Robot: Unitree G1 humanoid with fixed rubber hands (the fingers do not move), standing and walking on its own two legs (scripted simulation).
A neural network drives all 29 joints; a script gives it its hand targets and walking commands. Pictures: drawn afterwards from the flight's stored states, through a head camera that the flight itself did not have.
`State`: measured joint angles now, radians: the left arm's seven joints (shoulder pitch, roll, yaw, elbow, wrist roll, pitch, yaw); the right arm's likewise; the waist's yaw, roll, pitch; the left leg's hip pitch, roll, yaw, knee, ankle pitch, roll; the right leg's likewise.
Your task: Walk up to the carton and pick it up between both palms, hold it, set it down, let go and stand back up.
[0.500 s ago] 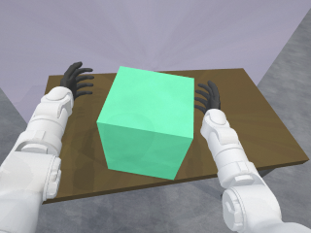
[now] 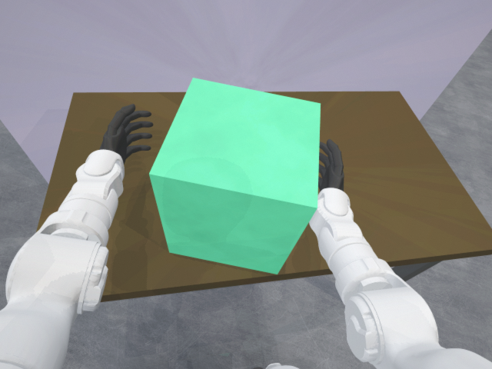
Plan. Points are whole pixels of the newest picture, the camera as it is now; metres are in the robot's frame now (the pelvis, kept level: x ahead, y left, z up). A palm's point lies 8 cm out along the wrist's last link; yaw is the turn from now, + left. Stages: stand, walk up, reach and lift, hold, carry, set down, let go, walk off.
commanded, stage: reach and lift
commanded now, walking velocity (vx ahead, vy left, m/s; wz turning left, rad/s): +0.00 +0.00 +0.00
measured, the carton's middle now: (238, 184) +0.41 -0.03 +0.03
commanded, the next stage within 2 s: none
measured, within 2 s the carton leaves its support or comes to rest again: neither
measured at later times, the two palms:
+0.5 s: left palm (148, 155) +0.45 +0.12 +0.06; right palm (326, 183) +0.38 -0.17 +0.06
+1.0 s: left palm (148, 153) +0.45 +0.12 +0.07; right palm (325, 186) +0.37 -0.17 +0.06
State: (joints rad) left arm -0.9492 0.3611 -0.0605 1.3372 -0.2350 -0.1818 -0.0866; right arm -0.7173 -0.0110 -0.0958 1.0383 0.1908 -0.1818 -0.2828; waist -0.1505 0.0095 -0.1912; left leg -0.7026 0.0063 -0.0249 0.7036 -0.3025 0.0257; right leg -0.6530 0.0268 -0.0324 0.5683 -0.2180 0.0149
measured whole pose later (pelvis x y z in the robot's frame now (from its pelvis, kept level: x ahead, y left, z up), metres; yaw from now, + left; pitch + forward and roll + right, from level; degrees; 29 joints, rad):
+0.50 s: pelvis -0.02 +0.01 -0.01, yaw -2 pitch +18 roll -3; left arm -1.04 0.25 -0.03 1.37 -0.16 -0.15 -0.02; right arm -0.85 0.03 -0.25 1.08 0.09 -0.14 -0.28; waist -0.15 0.00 -0.18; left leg -0.77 0.00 0.02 0.73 -0.28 0.05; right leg -0.74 0.02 0.01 0.61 -0.19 0.03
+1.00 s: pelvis -0.01 +0.01 +0.01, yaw -2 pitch +14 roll -3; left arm -1.00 0.19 0.29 1.37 0.19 -0.24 -0.06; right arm -0.77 0.15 -0.57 1.00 -0.24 -0.27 -0.20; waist -0.13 -0.01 -0.10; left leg -0.61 0.00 0.02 0.63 -0.27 0.05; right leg -0.58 0.02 0.02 0.51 -0.18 0.03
